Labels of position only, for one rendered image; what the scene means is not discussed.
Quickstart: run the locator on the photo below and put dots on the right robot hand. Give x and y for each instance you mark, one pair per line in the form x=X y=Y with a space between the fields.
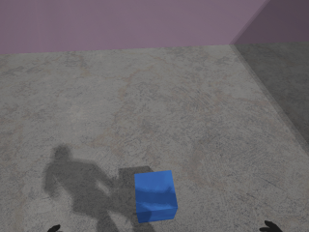
x=272 y=227

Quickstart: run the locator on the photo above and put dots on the carton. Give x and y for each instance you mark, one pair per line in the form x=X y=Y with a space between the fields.
x=155 y=196

